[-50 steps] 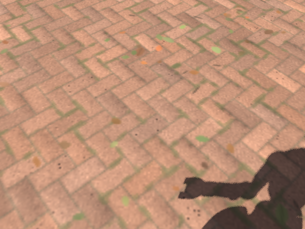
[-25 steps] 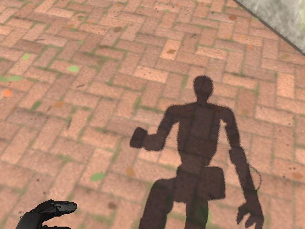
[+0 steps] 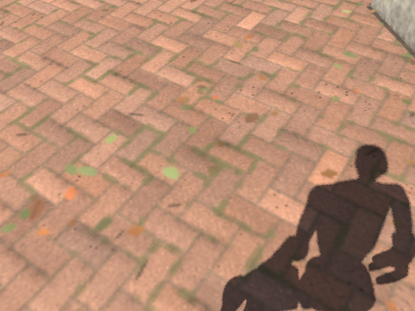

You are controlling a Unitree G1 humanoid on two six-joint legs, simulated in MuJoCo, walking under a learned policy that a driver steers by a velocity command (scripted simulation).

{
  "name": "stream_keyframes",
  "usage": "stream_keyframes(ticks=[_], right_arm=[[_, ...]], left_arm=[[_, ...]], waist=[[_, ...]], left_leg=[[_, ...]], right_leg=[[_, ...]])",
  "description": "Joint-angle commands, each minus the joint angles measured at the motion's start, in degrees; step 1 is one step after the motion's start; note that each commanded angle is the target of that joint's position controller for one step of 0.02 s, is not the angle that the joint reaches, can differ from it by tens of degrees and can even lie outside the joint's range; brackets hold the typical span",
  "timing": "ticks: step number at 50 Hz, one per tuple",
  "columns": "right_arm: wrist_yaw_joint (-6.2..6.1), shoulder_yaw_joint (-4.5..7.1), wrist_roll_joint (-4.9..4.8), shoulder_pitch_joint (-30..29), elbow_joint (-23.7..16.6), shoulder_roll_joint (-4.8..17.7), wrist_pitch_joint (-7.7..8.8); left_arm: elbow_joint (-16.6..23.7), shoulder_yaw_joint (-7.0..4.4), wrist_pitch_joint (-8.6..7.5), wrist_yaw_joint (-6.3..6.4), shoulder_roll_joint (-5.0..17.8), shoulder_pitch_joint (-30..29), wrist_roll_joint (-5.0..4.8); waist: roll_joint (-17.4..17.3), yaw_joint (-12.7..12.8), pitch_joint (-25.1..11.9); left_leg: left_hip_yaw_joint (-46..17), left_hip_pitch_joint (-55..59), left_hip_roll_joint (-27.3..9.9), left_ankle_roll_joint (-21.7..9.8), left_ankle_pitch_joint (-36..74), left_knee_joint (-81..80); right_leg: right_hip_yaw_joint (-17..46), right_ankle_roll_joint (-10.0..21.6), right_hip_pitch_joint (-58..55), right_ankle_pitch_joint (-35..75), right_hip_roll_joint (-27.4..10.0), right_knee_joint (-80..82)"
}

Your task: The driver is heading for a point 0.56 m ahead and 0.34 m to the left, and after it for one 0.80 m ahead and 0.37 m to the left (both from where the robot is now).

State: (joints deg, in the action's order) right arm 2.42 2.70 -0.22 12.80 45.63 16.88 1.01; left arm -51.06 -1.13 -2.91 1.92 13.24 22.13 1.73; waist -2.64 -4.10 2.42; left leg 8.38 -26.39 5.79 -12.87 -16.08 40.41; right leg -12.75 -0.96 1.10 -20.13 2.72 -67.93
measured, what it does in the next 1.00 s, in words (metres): walks ahead, turning left: right foot, then left foot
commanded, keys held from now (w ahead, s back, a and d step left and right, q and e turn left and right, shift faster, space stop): w+q+shift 0.86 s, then shift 0.14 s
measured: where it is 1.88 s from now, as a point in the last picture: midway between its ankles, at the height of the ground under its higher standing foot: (85, 192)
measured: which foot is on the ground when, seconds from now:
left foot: down 0.00-0.34, up 0.36-0.78, down 0.80-1.00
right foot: up 0.00-0.32, down 0.34-0.80, up 0.82-1.00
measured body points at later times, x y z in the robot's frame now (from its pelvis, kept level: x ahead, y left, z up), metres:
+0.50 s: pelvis +0.45 -0.04 +0.03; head +0.47 -0.04 +0.48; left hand +0.40 +0.26 -0.07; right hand +0.70 -0.26 -0.07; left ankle +0.32 +0.01 -0.58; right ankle +0.51 -0.17 -0.70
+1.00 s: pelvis +0.79 +0.21 +0.03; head +0.83 +0.24 +0.48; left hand +0.69 +0.49 -0.06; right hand +1.05 +0.07 -0.10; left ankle +0.76 +0.19 -0.70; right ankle +0.98 +0.15 -0.62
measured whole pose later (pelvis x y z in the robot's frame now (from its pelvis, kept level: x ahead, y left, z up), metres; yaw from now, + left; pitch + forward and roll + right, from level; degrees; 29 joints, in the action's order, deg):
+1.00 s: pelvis +0.79 +0.21 +0.03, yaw +57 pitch +0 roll +1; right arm -0.2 3.0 -0.1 20.7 46.8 18.0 1.7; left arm -36.1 0.1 -4.1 0.4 14.0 8.4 2.5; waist 0.0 -0.7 5.2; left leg -1.9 -9.5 13.2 -11.1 -15.8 25.9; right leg 4.2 -4.3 37.8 -19.8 -8.3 -65.2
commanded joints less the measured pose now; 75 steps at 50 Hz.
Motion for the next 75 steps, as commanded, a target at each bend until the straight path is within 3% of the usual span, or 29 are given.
stream_keyframes(ticks=[1,3,7,11,14,17,18,19,20,22,25,33,38,39,41,42,43,47,49,50,51,55,58,59,60,61,64,69,75], right_arm=[[-1.99,3.35,1.25,15.7,3.0,11.4,-0.84],[-2.71,2.76,1.94,9.7,1.7,7.7,-0.06],[-2.8,2.7,1.23,6.9,0.5,9.2,3.9],[-1.43,4.06,0.03,9.7,0.8,10.2,4.32],[-1.33,4.95,0.42,11.4,0.7,11.2,3.81],[-1.19,5.21,1.02,5.0,-1.2,12.8,4.44],[-1.77,2.49,1.48,1.8,-4.2,2.8,5.2],[-1.49,0.81,-1.93,9.6,-8.7,-0.3,5.06],[-2.18,1.01,0.17,6.1,-5.8,4.7,3.35],[-0.56,1.53,1.67,0.2,-6.2,5.9,2.14],[1.81,0.23,2.39,-4.8,-9.8,1.9,0.1],[3.89,-2.12,2.16,-19.9,-16.6,1.9,-0.78],[2.18,-0.18,2.03,-2.1,-10.5,6.7,-0.28],[1.06,1.59,1.91,10.9,-6.2,9.5,0.17],[-1.4,4.71,1.72,6.5,-5.9,18.6,-1.12],[-1.79,5.27,2.03,10.7,-7.7,19.1,-1.76],[-2.33,5.15,1.61,10.0,-6.5,16.8,-1.46],[-3.23,1.96,0.56,1.6,-5.9,8.3,2.07],[-2.57,1.95,0.71,1.8,-4.2,8.7,3.18],[-3.32,1.79,-2.77,-2.0,-6.6,5.4,3.98],[-4.09,1.74,-3.2,-1.5,-5.9,6.3,3.7],[-5.29,1.94,-1.22,12.0,-0.1,6.5,1.78],[-5.18,2.09,-0.66,7.1,-1.1,6.4,1.31],[-4.85,1.71,0.12,3.3,-3.4,5.3,1.36],[-4.24,0.32,0.69,14.7,-2.3,-0.3,1.2],[-3.05,0.25,-1.26,23.2,-0.3,3.4,1.14],[-4.02,1.62,-0.82,5.1,-3.6,7.5,-1.96],[-4.99,-0.02,0.2,7.5,-3.5,-0.3,-2.86],[-4.56,0.71,0.9,2.9,-3.2,2.1,-3.63]], left_arm=[[18.0,1.74,-4.2,-1.8,1.5,-9.8,0.9],[16.5,0.77,-4.6,-2.24,7.8,-12.7,2.42],[18.6,1.97,-0.68,-2.45,7.4,-19.0,2.48],[21.5,3.12,-0.75,-2.99,4.3,-26.3,-0.85],[21.3,2.01,-1.45,-2.34,7.1,-24.8,-0.68],[15.0,-2.08,-2.62,-0.21,15.2,1.7,0.08],[12.4,-3.42,-2.77,0.7,19.2,14.2,1.79],[13.9,-4.39,-2.25,0.17,23.6,4.8,2.63],[16.0,-3.8,-1.67,-0.32,16.1,-3.8,2.38],[14.4,-2.33,-1.29,-0.93,9.7,-6.0,1.89],[7.8,-1.3,-2.6,-1.49,5.7,0.7,0.39],[3.4,-1.92,-4.59,-1.53,9.2,3.4,0.24],[4.3,-3.8,-1.51,0.54,17.2,3.2,0.45],[5.9,-3.9,-0.79,0.19,17.3,0.2,0.57],[11.9,-2.22,-1.19,-1.61,8.5,2.4,1.23],[16.5,-2.19,-2.74,-1.5,11.5,-3.3,0.22],[17.3,-1.77,-3.81,-1.53,11.8,-6.9,0.07],[13.8,-1.28,-0.39,-1.29,10.1,-1.5,1.9],[15.1,-0.66,0.35,-1.77,7.6,-4.7,1.5],[18.1,-1.05,-2.73,-0.76,6.7,-12.9,-1.46],[19.0,-0.12,-4.04,-0.84,4.8,-15.7,-1.42],[20.6,-0.71,-5.68,-2.42,4.8,-22.3,-1.39],[18.5,-3.11,-5.49,-2.47,9.2,-11.6,-0.39],[15.9,-3.74,-5.61,-2.43,11.3,-2.0,0.08],[15.3,-2.73,-5.33,-2.76,12.0,0.5,2.1],[14.9,-2.88,-4.81,-3.39,10.8,1.8,1.02],[17.0,-1.19,-2.05,-2.44,5.6,-13.4,-1.16],[14.1,-1.47,-1.26,-3.13,6.1,-17.3,-0.1],[12.4,-1.79,1.21,-2.17,7.3,-17.5,-1.26]], waist=[[-6.9,0.2,-10.7],[9.0,4.8,1.2],[9.6,6.5,7.3],[3.0,0.1,2.5],[-0.3,-0.7,-1.5],[1.4,14.6,-16.3],[14.0,17.5,-22.1],[32.4,7.4,-26.3],[16.9,7.2,-15.8],[5.7,7.0,-6.4],[9.1,5.8,-2.5],[4.5,4.9,6.3],[9.9,-6.3,-6.1],[9.0,-11.2,-11.2],[-10.7,-0.3,-11.9],[-3.1,-4.1,-19.7],[2.6,-2.8,-11.9],[10.3,8.7,1.5],[8.2,8.8,1.5],[9.3,6.2,1.2],[8.8,5.5,-0.4],[-0.1,-1.2,-4.5],[-4.6,8.2,-8.5],[-2.6,13.1,-14.0],[14.8,8.3,-24.6],[15.4,7.9,-35.8],[-0.7,5.8,-12.4],[8.2,1.3,-8.5],[10.1,2.1,-7.6]], left_leg=[[-51.6,40.1,-18.5,-17.5,-4.0,-18.9],[-51.9,21.1,-18.0,-11.6,-20.8,-31.0],[-35.3,-3.3,-8.0,-8.4,-4.3,-33.8],[-28.4,2.3,-3.7,-2.8,13.0,-29.9],[-30.7,14.5,-5.4,0.2,24.2,-22.1],[-27.2,8.6,-2.0,4.5,32.1,11.0],[-22.8,-3.1,1.2,4.0,-7.6,31.5],[-17.5,-17.9,3.1,5.4,-13.3,42.7],[-15.4,-22.8,-3.2,5.3,-5.8,45.8],[-13.0,-20.3,-7.5,6.6,0.7,39.8],[-12.8,-21.1,-10.8,7.2,2.6,37.7],[-1.0,-16.1,-8.7,4.9,14.8,11.7],[2.6,12.4,1.0,-0.6,6.4,3.7],[-1.5,28.2,1.4,-2.9,5.6,-0.7],[-35.5,50.1,-14.8,-11.1,8.9,-6.1],[-50.5,54.2,-19.3,-16.3,-0.2,-17.6],[-51.5,46.7,-19.9,-14.2,-3.9,-24.5],[-29.7,13.6,-13.8,-8.2,43.2,-24.1],[-22.0,7.6,-8.3,-5.2,54.2,-23.3],[-22.9,6.0,-8.2,-4.0,48.5,-22.7],[-19.9,5.8,-5.8,-2.5,45.8,-21.4],[-21.1,12.1,-4.9,3.7,33.4,-18.2],[-21.9,17.5,-4.6,8.4,40.6,-2.3],[-20.2,13.5,-2.5,11.2,31.3,12.6],[-20.7,0.0,5.8,15.5,-25.4,39.7],[-28.7,-5.6,4.3,15.2,-24.8,48.2],[-19.1,-7.9,-3.1,16.7,-13.9,41.4],[-12.1,7.4,-6.9,17.1,-10.2,13.2],[-10.4,16.9,-7.0,13.6,2.8,-4.9]], right_leg=[[20.4,0.4,51.5,-8.3,0.6,-34.1],[20.1,0.3,48.3,-2.1,-4.9,-20.5],[15.9,-4.3,32.3,5.9,-9.9,6.3],[12.6,-3.1,20.8,23.9,-7.0,29.5],[13.5,-1.8,18.0,21.5,-3.9,37.8],[15.9,0.7,-11.4,6.8,-6.0,35.6],[32.2,0.3,-22.9,-14.4,-21.3,38.1],[69.4,6.3,-24.9,-27.3,-32.6,55.7],[63.0,7.9,-16.2,-37.0,-29.2,56.3],[39.5,6.2,-4.2,-13.3,-22.9,53.8],[23.1,3.3,0.1,6.2,-18.7,54.3],[-0.7,1.0,2.2,36.5,-14.8,61.8],[-2.7,0.3,-2.7,86.2,-18.5,31.0],[-1.3,1.3,5.3,79.6,-18.8,13.9],[2.6,-1.8,42.6,-9.7,-3.1,-26.8],[15.0,-1.6,50.1,-6.2,-3.2,-29.1],[17.1,-1.2,52.1,-2.6,-6.1,-23.0],[14.9,-3.9,33.7,-4.0,-11.5,-5.2],[11.9,-3.5,28.6,1.1,-9.9,6.2],[13.3,-4.2,30.2,5.8,-8.9,11.5],[12.2,-4.1,27.7,12.0,-7.5,20.1],[10.4,-1.0,17.4,38.6,0.9,39.1],[10.8,2.5,6.8,40.6,1.4,44.0],[15.4,4.6,-4.6,55.7,-5.4,41.6],[34.7,16.8,-22.3,86.1,-25.3,32.8],[51.6,23.2,-28.9,71.4,-31.3,35.3],[37.3,16.9,1.3,33.9,-20.5,46.0],[22.7,13.9,19.8,36.0,-11.5,51.4],[25.5,11.1,24.4,-7.6,-12.2,54.5]])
